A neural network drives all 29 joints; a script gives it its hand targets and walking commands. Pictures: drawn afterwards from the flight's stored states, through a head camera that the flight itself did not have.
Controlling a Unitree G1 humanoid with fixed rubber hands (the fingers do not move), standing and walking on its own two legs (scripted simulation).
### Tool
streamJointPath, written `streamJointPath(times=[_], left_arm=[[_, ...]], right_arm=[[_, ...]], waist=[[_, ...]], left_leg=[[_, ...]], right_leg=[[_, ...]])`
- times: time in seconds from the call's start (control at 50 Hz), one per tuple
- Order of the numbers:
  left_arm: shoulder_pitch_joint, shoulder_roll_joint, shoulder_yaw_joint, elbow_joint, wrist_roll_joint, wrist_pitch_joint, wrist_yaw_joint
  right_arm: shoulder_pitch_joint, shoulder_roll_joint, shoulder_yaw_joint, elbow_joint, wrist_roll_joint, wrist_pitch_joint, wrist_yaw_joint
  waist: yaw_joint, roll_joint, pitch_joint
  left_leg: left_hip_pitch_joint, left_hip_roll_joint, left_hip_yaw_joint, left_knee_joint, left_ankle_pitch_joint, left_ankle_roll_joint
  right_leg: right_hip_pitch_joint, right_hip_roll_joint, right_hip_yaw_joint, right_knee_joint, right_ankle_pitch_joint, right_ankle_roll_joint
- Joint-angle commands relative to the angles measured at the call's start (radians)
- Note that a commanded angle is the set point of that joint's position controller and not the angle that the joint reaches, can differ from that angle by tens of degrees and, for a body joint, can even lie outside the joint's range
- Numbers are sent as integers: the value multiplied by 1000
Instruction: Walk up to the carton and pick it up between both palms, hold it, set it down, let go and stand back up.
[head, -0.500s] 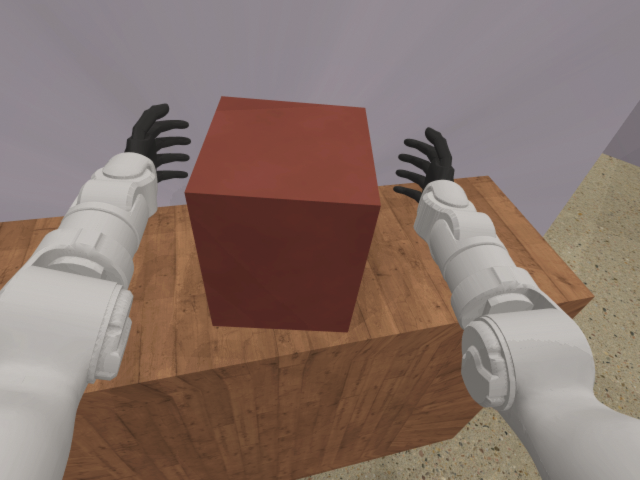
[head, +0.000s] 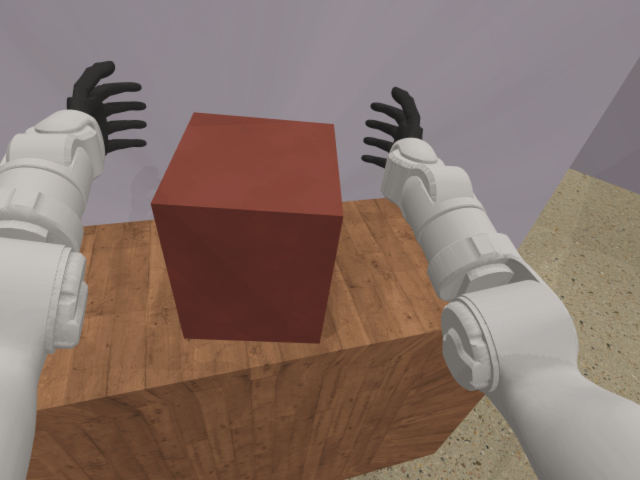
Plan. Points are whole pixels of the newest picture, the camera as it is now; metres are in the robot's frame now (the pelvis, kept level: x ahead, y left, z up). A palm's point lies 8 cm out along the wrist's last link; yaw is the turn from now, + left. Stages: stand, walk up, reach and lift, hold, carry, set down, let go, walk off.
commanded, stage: set down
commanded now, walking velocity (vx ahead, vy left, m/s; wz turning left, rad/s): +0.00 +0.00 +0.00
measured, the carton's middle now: (258, 231) +0.47 -0.02 +0.09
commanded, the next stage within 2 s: none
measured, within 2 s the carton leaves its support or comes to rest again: neither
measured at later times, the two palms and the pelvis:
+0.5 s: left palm (81, 213) +0.43 +0.18 +0.18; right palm (412, 233) +0.35 -0.19 +0.17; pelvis -0.01 +0.02 +0.00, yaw -2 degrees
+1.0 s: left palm (52, 297) +0.36 +0.22 +0.12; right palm (410, 286) +0.30 -0.18 +0.13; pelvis +0.00 +0.02 +0.00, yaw -2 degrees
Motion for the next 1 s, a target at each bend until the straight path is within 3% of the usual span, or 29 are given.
streamJointPath(times=[0.0,0.08,0.1,0.14,0.22,0.24,0.3,0.4,0.46,0.52,0.54,0.56,0.58,0.6,0.62,0.64,0.66,0.68,0.7,0.72,0.74,0.78,0.82,0.84,0.86,0.88,0.94,0.96,0.98], left_arm=[[-448,130,51,-269,34,-12,-16],[-313,78,53,-358,65,8,-20],[-390,111,76,-395,81,22,-19],[-268,95,81,-457,68,48,-20],[-279,67,52,-474,68,65,-5],[-289,138,107,-540,63,66,-1],[-134,67,129,-648,101,90,-18],[29,85,221,-915,161,175,-14],[88,110,229,-920,136,199,-16],[60,143,222,-892,109,167,-8],[-171,197,196,-824,74,160,-8],[255,41,178,-937,116,144,-9],[-61,134,188,-894,73,163,-32],[134,42,155,-839,89,153,-31],[200,73,182,-961,95,154,-48],[-11,111,164,-857,57,162,-52],[397,15,172,-913,101,165,-60],[56,99,196,-985,89,166,-62],[334,27,171,-960,104,175,-58],[113,100,193,-1101,70,187,-61],[352,47,209,-975,121,191,-57],[224,93,213,-1013,100,195,-64],[343,104,243,-1140,126,204,-61],[407,52,192,-1130,107,196,-59],[374,87,256,-1317,124,205,-52],[520,58,249,-1134,135,232,-60],[604,82,260,-1274,137,238,-79],[422,104,258,-1339,125,242,-73],[579,80,272,-1388,140,238,-61]], right_arm=[[-434,-159,-13,-281,-6,-42,-11],[-272,-147,-13,-284,-10,-43,1],[-345,-175,-28,-277,-24,-36,2],[-223,-156,-10,-367,-6,-40,5],[-214,-161,-51,-323,-16,-15,22],[-231,-168,-18,-464,1,-21,28],[-67,-146,-22,-462,-2,-25,25],[91,-165,-20,-679,17,-31,32],[126,-142,-21,-753,-15,0,39],[85,-106,-11,-822,-11,30,45],[-108,-115,-52,-807,-58,51,38],[343,-57,11,-805,-20,33,40],[25,-105,-51,-842,-47,52,29],[221,-94,-43,-715,-52,55,32],[292,-87,-15,-874,-24,33,21],[51,-95,-56,-821,-46,54,13],[455,-63,-3,-852,-18,39,5],[118,-93,-64,-905,-40,45,0],[412,-59,-22,-813,-29,54,5],[189,-116,-77,-966,-47,54,-2],[401,-52,1,-872,-25,61,2],[280,-51,-24,-922,-51,64,0],[422,-49,12,-1021,-39,58,1],[459,-68,-14,-965,-36,60,9],[435,-73,-27,-1104,-47,53,10],[551,-49,16,-998,-33,70,8],[679,-25,1,-1084,-61,73,-2],[480,-65,-20,-1212,-69,74,-4],[630,-32,16,-1228,-35,77,5]], waist=[[-1,112,-473],[-23,143,-466],[13,186,-478],[2,140,-482],[-13,190,-362],[58,147,-420],[26,198,-426],[85,231,-422],[85,96,-332],[107,67,-276],[97,57,-275],[97,123,-284],[81,89,-279],[50,126,-192],[95,71,-275],[75,71,-241],[77,69,-236],[95,144,-308],[89,123,-194],[90,118,-301],[118,98,-211],[115,102,-199],[140,93,-211],[97,94,-148],[150,129,-257],[150,75,-123],[140,53,-113],[148,99,-148],[188,78,-152]], left_leg=[[91,-55,32,-33,116,-18],[198,-46,21,-31,177,-30],[222,-47,32,-27,180,-29],[258,-44,30,-12,216,-31],[211,-29,23,-46,38,-38],[220,-38,38,-38,66,-23],[277,-32,28,-20,207,-29],[363,-9,26,8,371,-59],[232,-25,48,-49,106,-12],[41,-12,48,-95,-134,36],[-62,-14,49,-94,-236,48],[88,1,20,-122,-119,44],[58,-22,56,-98,-154,36],[100,-5,18,-88,-125,27],[190,-25,58,-78,-31,27],[96,-20,61,-77,-161,33],[193,-26,47,-73,-39,23],[112,-16,61,-74,-88,21],[119,-8,43,-89,-73,22],[111,-12,56,-77,-48,14],[120,-10,46,-85,-27,25],[60,-14,66,-79,-82,21],[103,-10,60,-88,-28,23],[105,-7,39,-84,-26,16],[170,-7,59,-90,33,7],[129,-10,49,-82,19,27],[126,-10,59,-93,-8,14],[99,-12,61,-95,-37,18],[144,-11,58,-92,-23,27]], right_leg=[[360,-24,35,8,460,41],[344,-6,13,-13,459,33],[310,-1,22,-24,431,24],[312,13,2,-23,444,29],[206,15,-12,-52,212,11],[241,12,3,-37,248,18],[310,18,7,-28,386,14],[320,52,-22,-37,396,24],[339,28,-9,-52,252,26],[396,32,-1,7,84,22],[336,16,12,18,-6,23],[470,35,2,28,168,20],[354,9,26,-14,88,16],[324,7,13,-5,100,5],[370,5,24,-29,171,13],[294,-10,39,-30,29,15],[377,-9,46,-42,167,14],[329,-8,40,-41,93,3],[376,-7,45,-30,138,4],[356,-1,37,-32,148,1],[395,-3,41,-19,163,14],[367,-15,50,-29,99,10],[427,-3,47,-23,152,14],[378,-4,43,-23,140,12],[420,6,39,-24,188,8],[418,-1,56,-44,168,19],[434,-6,49,-38,163,22],[395,-8,50,-31,139,27],[421,-11,57,-27,143,24]])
